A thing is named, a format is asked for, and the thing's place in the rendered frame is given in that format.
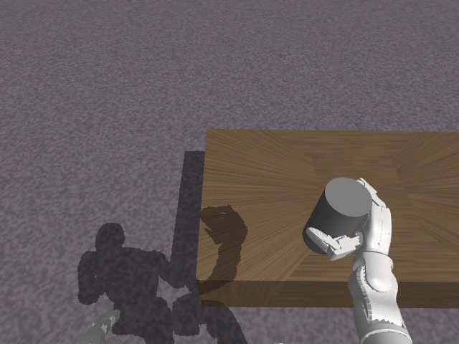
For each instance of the can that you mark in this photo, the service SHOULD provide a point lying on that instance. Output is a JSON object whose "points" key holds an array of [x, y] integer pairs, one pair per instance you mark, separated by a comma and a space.
{"points": [[342, 205]]}

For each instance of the right robot arm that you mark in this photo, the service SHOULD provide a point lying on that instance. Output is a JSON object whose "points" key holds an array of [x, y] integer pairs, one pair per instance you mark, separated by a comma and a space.
{"points": [[374, 288]]}

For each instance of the left robot hand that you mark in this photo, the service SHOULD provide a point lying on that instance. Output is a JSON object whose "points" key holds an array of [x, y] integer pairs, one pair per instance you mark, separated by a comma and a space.
{"points": [[101, 327]]}

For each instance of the right robot hand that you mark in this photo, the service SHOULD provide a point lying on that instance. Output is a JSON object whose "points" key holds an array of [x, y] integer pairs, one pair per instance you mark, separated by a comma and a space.
{"points": [[373, 232]]}

